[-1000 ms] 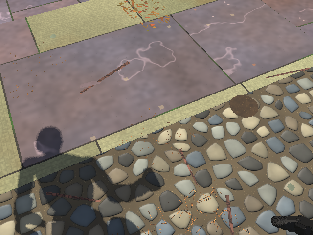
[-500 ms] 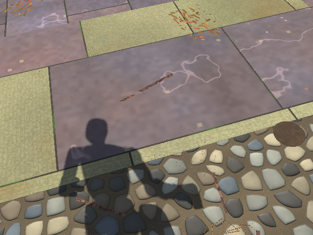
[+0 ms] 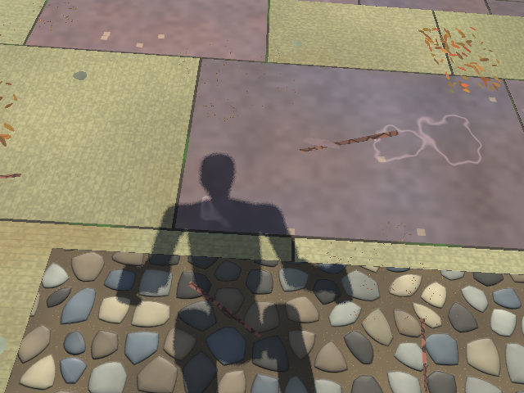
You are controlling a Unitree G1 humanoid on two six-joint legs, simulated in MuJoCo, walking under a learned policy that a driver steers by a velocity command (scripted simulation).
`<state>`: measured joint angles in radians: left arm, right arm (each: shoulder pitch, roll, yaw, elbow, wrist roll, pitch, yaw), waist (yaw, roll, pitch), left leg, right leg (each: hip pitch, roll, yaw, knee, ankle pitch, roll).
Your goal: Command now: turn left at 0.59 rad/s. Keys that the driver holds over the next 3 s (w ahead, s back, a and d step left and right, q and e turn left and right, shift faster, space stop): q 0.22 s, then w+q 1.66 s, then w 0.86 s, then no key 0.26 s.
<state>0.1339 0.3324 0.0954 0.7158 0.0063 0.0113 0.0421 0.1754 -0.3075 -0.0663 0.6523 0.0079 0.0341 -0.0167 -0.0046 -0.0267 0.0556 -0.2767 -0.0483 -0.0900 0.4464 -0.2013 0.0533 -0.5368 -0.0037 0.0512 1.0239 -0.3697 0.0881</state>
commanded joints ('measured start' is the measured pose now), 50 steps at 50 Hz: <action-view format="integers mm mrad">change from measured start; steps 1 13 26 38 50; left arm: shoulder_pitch -30 74 139 33 -187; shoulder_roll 56 208 141 124 23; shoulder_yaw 9 46 24 -4 -37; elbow -74 -61 -57 -134 -134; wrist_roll -2 22 -6 -40 0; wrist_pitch -19 -40 -77 -128 -123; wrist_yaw -2 -28 -15 -48 -70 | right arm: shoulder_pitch -22 -2 -102 279 215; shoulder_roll -179 -96 -65 -226 -160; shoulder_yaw -50 -29 -20 -64 -35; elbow -69 -111 -133 -81 0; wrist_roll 4 20 13 16 15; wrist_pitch -9 5 -43 -87 -95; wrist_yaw -15 -8 42 48 -6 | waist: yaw -8 -19 85 -122 -59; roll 162 -229 -110 206 115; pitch -140 -145 -11 -205 -11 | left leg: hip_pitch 160 -290 -428 536 111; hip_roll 222 -98 120 398 157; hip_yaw -252 -107 67 -658 -158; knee -91 331 431 -235 -229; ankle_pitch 274 -406 -29 -377 238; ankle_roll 173 -18 -114 289 149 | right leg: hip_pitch -23 518 489 -395 -89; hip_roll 6 -315 -278 -35 -8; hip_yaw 30 421 58 29 -25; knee -133 -758 -883 315 -400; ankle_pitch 39 216 26 -138 470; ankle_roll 11 -268 -263 -75 -28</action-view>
